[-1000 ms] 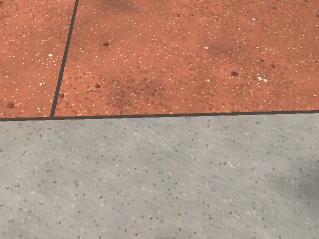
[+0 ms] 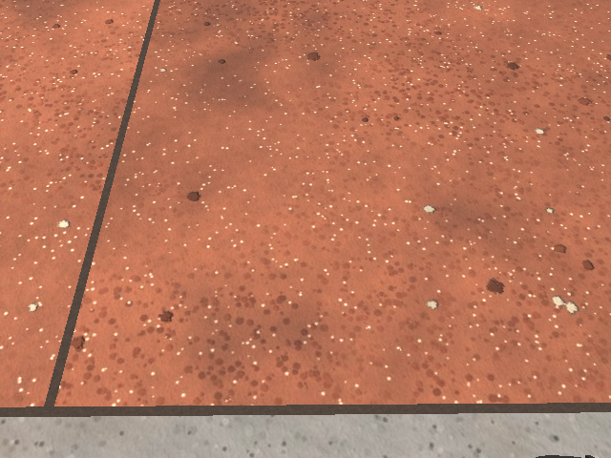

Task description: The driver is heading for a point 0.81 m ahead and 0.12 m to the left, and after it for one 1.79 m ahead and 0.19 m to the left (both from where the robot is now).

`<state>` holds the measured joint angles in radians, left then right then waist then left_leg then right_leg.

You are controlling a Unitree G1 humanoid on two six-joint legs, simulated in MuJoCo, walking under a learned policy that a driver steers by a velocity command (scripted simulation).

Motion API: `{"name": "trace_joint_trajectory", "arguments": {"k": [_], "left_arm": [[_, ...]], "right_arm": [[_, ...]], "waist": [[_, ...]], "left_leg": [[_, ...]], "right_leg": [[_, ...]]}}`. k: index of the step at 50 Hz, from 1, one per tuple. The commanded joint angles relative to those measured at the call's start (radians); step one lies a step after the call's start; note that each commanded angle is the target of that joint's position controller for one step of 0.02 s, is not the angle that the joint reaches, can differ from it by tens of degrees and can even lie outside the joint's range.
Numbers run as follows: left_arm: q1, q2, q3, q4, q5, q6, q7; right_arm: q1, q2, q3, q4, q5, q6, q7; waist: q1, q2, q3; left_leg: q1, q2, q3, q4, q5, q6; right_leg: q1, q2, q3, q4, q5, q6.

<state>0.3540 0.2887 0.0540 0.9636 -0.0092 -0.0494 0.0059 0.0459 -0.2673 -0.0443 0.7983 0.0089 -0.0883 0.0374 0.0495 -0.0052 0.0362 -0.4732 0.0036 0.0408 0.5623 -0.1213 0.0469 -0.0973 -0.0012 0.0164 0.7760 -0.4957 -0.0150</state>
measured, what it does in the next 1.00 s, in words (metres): walks ahead: right foot, then left foot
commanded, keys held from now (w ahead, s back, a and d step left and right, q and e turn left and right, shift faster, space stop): w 0.16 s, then no key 0.84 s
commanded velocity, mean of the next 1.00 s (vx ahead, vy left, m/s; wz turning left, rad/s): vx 0.20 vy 0.00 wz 0.00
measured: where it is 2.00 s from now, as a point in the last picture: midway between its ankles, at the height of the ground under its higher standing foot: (321, 378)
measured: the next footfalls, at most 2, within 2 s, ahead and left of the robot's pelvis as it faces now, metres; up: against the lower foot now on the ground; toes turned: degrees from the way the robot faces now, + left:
right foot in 0.42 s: +0.39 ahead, -0.12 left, +0.00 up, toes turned -1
left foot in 0.72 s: +0.32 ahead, +0.13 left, +0.00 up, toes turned +1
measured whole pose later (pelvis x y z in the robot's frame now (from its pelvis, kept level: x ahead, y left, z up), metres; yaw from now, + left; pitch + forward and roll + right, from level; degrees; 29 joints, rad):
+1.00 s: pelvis +0.31 +0.00 +0.01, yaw +0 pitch -1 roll +0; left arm 0.12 0.24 0.03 1.04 0.00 0.00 0.02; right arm 0.23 -0.22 -0.03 1.05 -0.01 -0.02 -0.03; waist 0.00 -0.01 0.03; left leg -0.17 0.02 0.01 0.50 -0.31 -0.01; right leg -0.27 0.00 -0.02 0.47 -0.19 0.00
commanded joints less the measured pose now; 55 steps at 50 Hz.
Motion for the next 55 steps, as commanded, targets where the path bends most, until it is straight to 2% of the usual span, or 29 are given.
{"name": "trace_joint_trajectory", "arguments": {"k": [1,2,3,4,6,9,11,13,15,18,20,21,22,23,24,25,26,27,29,30,31,34,36,37,38,39,40,44,55], "left_arm": [[-0.03,0.138,0.019,-0.094,-0.035,-0.057,-0.012],[-0.079,0.133,0.018,-0.103,-0.033,-0.062,-0.007],[-0.103,0.126,0.023,-0.106,-0.017,-0.06,-0.002],[-0.085,0.112,0.025,-0.101,-0.011,-0.05,-0.001],[-0.062,0.073,0.021,-0.09,-0.008,-0.029,0.0],[-0.145,0.066,0.021,-0.118,0.006,-0.015,0.005],[-0.183,0.046,0.015,-0.13,0.016,-0.019,0.002],[-0.243,0.021,0.004,-0.14,0.016,-0.026,-0.005],[-0.292,0.024,0.002,-0.148,0.011,-0.027,-0.012],[-0.324,0.05,0.006,-0.159,0.012,-0.031,-0.024],[-0.269,0.083,0.017,-0.14,0.021,-0.037,-0.028],[-0.195,0.105,0.028,-0.11,0.028,-0.04,-0.025],[-0.132,0.168,0.042,-0.094,0.04,-0.042,-0.017],[-0.102,0.194,0.041,-0.087,0.048,-0.031,-0.01],[-0.081,0.094,0.017,-0.076,0.03,-0.013,-0.009],[-0.111,0.072,0.005,-0.077,0.014,-0.006,-0.016],[-0.185,0.071,0.002,-0.087,0.016,-0.002,-0.016],[-0.256,0.068,-0.003,-0.098,0.021,0.0,-0.014],[-0.342,0.078,0.001,-0.106,0.034,0.009,-0.006],[-0.357,0.077,0.002,-0.104,0.039,0.014,-0.003],[-0.357,0.072,0.001,-0.099,0.039,0.017,0.0],[-0.345,0.067,-0.001,-0.073,0.014,0.025,0.008],[-0.299,0.044,-0.01,-0.045,0.016,0.029,0.007],[-0.279,0.048,-0.005,-0.048,0.019,0.034,0.01],[-0.295,0.048,-0.007,-0.045,0.027,0.036,0.014],[-0.287,0.043,-0.007,-0.039,0.025,0.036,0.017],[-0.273,0.04,-0.007,-0.028,0.023,0.037,0.02],[-0.253,0.041,-0.005,0.006,0.017,0.035,0.017],[-0.25,0.051,0.0,0.069,0.008,0.054,0.024]], "right_arm": [[0.293,-0.166,-0.047,0.032,0.002,-0.001,-0.008],[0.22,-0.151,-0.042,0.017,-0.005,-0.004,-0.009],[0.174,-0.126,-0.036,0.012,-0.013,-0.007,-0.007],[0.154,-0.106,-0.029,0.011,-0.023,-0.011,-0.007],[0.155,-0.103,-0.028,0.023,-0.017,-0.018,-0.006],[0.186,-0.138,-0.036,0.047,-0.015,-0.02,-0.019],[0.195,-0.142,-0.035,0.062,-0.018,-0.01,-0.029],[0.219,-0.144,-0.032,0.078,-0.016,-0.002,-0.037],[0.258,-0.15,-0.031,0.103,-0.013,0.008,-0.042],[0.257,-0.15,-0.03,0.128,-0.006,0.028,-0.048],[0.229,-0.155,-0.034,0.135,-0.001,0.041,-0.053],[0.223,-0.147,-0.032,0.136,0.0,0.045,-0.055],[0.266,-0.125,-0.024,0.134,-0.017,0.041,-0.055],[0.405,-0.04,0.004,0.153,-0.034,0.033,-0.046],[0.419,-0.026,0.013,0.179,-0.017,0.041,-0.044],[0.354,-0.107,-0.007,0.164,0.004,0.054,-0.044],[0.285,-0.118,-0.015,0.149,0.015,0.073,-0.055],[0.255,-0.111,-0.018,0.147,0.009,0.092,-0.066],[0.257,-0.093,-0.02,0.152,-0.005,0.121,-0.085],[0.274,-0.076,-0.017,0.165,-0.008,0.124,-0.09],[0.285,-0.063,-0.015,0.177,-0.011,0.123,-0.09],[0.301,-0.047,-0.013,0.207,-0.026,0.117,-0.076],[0.25,-0.082,-0.012,0.182,-0.043,0.117,-0.074],[0.217,-0.141,-0.024,0.185,-0.029,0.114,-0.076],[0.192,-0.115,-0.02,0.187,-0.022,0.102,-0.075],[0.177,-0.088,-0.012,0.191,-0.026,0.09,-0.074],[0.167,-0.083,-0.011,0.194,-0.027,0.079,-0.073],[0.203,-0.077,-0.007,0.217,-0.015,0.058,-0.07],[0.218,-0.068,0.0,0.246,-0.012,0.072,-0.07]], "waist": [[-0.147,0.164,-0.209],[-0.118,0.086,-0.135],[-0.094,0.063,-0.08],[-0.063,0.087,-0.075],[-0.039,0.089,-0.065],[-0.045,0.056,-0.011],[-0.045,0.056,-0.01],[-0.069,0.068,-0.023],[-0.092,0.071,-0.039],[-0.088,0.083,-0.041],[-0.046,0.083,-0.064],[-0.01,0.064,-0.097],[-0.008,-0.011,-0.178],[-0.066,-0.178,-0.316],[-0.032,-0.225,-0.399],[-0.022,-0.145,-0.338],[-0.037,-0.101,-0.236],[-0.054,-0.083,-0.158],[-0.092,-0.135,-0.104],[-0.099,-0.148,-0.101],[-0.101,-0.147,-0.114],[-0.117,-0.111,-0.128],[-0.089,-0.049,-0.059],[-0.04,0.054,-0.008],[-0.047,0.082,0.012],[-0.038,0.098,0.008],[-0.032,0.103,0.001],[-0.048,0.056,-0.044],[-0.056,0.009,-0.061]], "left_leg": [[0.712,0.335,-0.598,-0.282,-0.28,0.202],[0.577,0.301,-0.495,-0.307,-0.182,0.185],[0.466,0.271,-0.418,-0.335,-0.084,0.181],[0.399,0.246,-0.364,-0.359,-0.015,0.172],[0.341,0.225,-0.295,-0.405,0.049,0.182],[0.32,0.222,-0.22,-0.438,0.206,0.194],[0.31,0.182,-0.118,-0.404,0.453,0.167],[0.287,0.136,-0.04,-0.382,0.525,0.134],[0.318,0.143,-0.039,-0.364,0.507,0.127],[0.413,0.183,-0.072,-0.298,0.497,0.12],[0.453,0.194,-0.095,-0.209,0.497,0.098],[0.449,0.155,-0.084,-0.118,0.508,0.071],[0.382,0.091,-0.052,0.025,0.379,0.026],[0.154,0.009,-0.037,0.257,-0.079,-0.034],[0.074,-0.035,-0.075,0.432,-0.552,-0.076],[0.041,-0.004,-0.123,0.493,-0.6,-0.079],[0.006,0.023,-0.114,0.502,-0.562,-0.082],[0.012,0.045,-0.106,0.459,-0.514,-0.09],[0.12,0.065,-0.094,0.322,-0.414,-0.102],[0.181,0.055,-0.075,0.26,-0.373,-0.101],[0.232,0.05,-0.063,0.198,-0.313,-0.097],[0.375,0.026,-0.02,-0.017,-0.071,-0.065],[0.346,0.09,-0.09,-0.143,-0.082,-0.022],[0.203,0.091,-0.097,-0.161,-0.272,0.003],[0.106,0.082,-0.101,-0.201,-0.361,0.0],[0.081,0.083,-0.103,-0.225,-0.347,-0.017],[0.087,0.08,-0.1,-0.23,-0.29,-0.032],[0.193,0.069,-0.082,-0.183,-0.082,-0.04],[0.262,0.055,-0.06,-0.16,0.096,-0.031]], "right_leg": [[-0.654,-0.025,0.097,0.506,-0.006,-0.042],[-0.626,-0.078,0.066,0.467,0.089,-0.043],[-0.592,-0.11,0.059,0.411,0.152,-0.037],[-0.527,-0.135,0.069,0.378,0.195,-0.034],[-0.485,-0.147,0.059,0.322,0.223,-0.019],[-0.553,-0.15,0.045,0.184,0.327,0.017],[-0.516,-0.128,0.021,0.042,0.427,0.032],[-0.422,-0.088,-0.018,-0.103,0.552,0.031],[-0.374,-0.059,-0.024,-0.178,0.632,0.029],[-0.37,-0.046,0.0,-0.249,0.581,0.002],[-0.304,-0.035,0.005,-0.307,0.546,-0.027],[-0.197,-0.021,-0.009,-0.369,0.633,-0.046],[-0.019,-0.11,0.065,-0.339,1.029,-0.082],[0.293,-0.298,0.254,-0.257,1.303,-0.228],[0.323,-0.385,0.38,-0.297,1.208,-0.323],[0.207,-0.351,0.372,-0.361,0.928,-0.301],[0.094,-0.315,0.333,-0.409,0.713,-0.257],[-0.03,-0.29,0.296,-0.461,0.553,-0.23],[-0.202,-0.23,0.237,-0.537,0.314,-0.182],[-0.252,-0.207,0.201,-0.55,0.289,-0.175],[-0.269,-0.193,0.174,-0.552,0.278,-0.171],[-0.308,-0.157,0.119,-0.536,0.113,-0.13],[-0.324,-0.109,0.095,-0.51,-0.024,-0.047],[-0.261,-0.052,0.038,-0.49,0.02,-0.016],[-0.163,-0.037,0.02,-0.438,0.109,-0.002],[-0.111,-0.035,0.014,-0.405,0.181,-0.007],[-0.087,-0.037,0.012,-0.385,0.237,-0.017],[-0.079,-0.037,0.003,-0.353,0.418,-0.031],[-0.039,-0.04,0.001,-0.324,0.565,-0.023]]}}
